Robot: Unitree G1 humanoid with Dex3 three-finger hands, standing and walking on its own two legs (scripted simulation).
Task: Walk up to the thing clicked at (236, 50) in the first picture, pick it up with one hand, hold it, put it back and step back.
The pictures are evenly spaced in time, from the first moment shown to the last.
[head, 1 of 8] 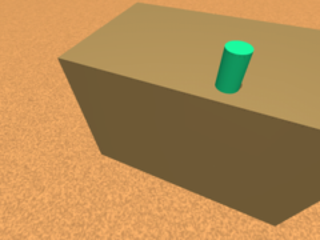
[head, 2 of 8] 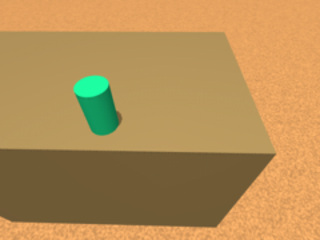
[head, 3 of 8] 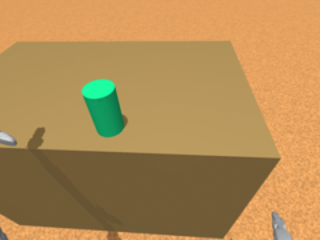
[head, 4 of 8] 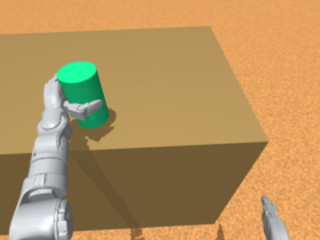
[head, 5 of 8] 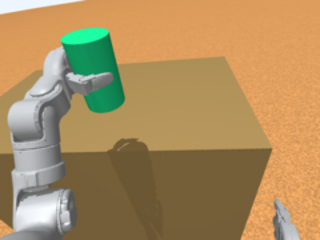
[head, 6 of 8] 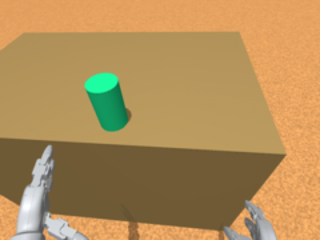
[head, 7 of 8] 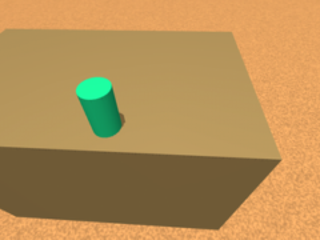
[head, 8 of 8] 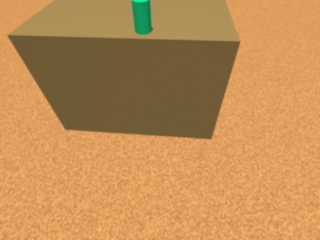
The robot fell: no
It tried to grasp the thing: yes
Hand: left
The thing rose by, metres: 0.22
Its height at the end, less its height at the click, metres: +0.00
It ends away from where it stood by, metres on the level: 0.01
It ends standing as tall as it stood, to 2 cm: yes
